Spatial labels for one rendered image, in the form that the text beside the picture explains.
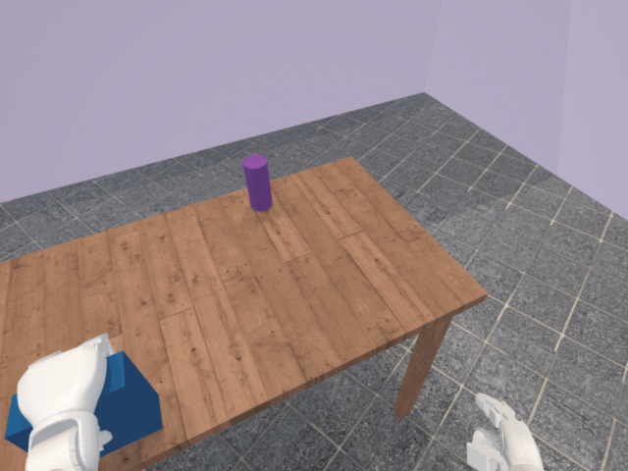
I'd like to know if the table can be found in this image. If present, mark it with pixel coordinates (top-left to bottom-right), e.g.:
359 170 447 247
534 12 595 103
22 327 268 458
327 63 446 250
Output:
0 156 488 471

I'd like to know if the robot right hand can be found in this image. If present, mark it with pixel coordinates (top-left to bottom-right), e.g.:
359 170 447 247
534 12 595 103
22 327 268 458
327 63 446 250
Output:
467 392 544 471

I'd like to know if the robot left forearm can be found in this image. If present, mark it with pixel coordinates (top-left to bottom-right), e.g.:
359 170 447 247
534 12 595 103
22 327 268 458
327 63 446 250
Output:
26 410 100 471

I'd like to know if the robot left hand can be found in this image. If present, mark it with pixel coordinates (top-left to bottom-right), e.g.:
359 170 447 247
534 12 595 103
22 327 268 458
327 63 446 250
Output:
17 333 116 451

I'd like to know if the sponge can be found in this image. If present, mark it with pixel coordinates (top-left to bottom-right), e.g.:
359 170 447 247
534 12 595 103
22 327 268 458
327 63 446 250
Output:
4 350 163 457

